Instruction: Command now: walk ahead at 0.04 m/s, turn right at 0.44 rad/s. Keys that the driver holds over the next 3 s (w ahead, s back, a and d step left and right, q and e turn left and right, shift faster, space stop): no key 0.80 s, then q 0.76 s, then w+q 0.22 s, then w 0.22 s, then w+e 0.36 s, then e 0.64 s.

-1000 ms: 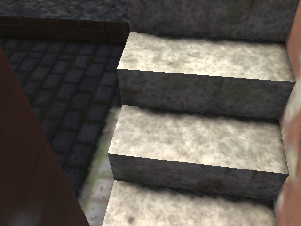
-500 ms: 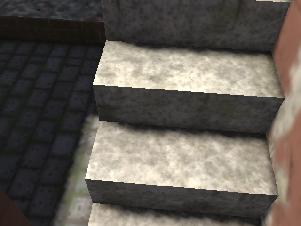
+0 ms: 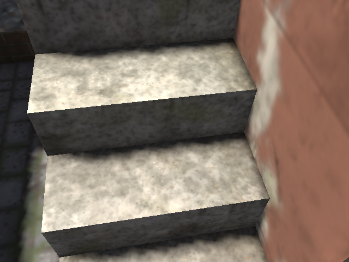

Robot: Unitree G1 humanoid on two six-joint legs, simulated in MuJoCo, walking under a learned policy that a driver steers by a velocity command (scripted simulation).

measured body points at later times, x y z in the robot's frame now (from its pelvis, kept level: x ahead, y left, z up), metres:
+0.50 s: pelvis -0.08 -0.02 +0.00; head -0.06 +0.00 +0.45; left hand +0.05 +0.21 -0.13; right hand +0.05 -0.27 -0.10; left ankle -0.02 +0.07 -0.73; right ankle -0.12 -0.17 -0.73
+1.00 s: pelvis -0.10 -0.07 +0.00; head -0.07 -0.07 +0.45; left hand -0.02 +0.18 -0.13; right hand -0.01 -0.34 -0.12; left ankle -0.02 +0.07 -0.73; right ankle -0.12 -0.17 -0.73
